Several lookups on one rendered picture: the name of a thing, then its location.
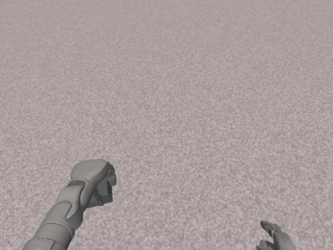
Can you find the left robot hand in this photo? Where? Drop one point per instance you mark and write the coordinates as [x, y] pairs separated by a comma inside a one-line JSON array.
[[95, 170]]

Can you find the left robot arm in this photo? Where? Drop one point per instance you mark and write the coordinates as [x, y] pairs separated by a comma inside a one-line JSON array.
[[64, 218]]

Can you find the small box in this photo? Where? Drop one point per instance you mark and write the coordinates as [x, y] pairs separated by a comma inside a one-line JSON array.
[[105, 190]]

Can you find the right robot hand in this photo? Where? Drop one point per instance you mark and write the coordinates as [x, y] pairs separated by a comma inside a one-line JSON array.
[[282, 240]]

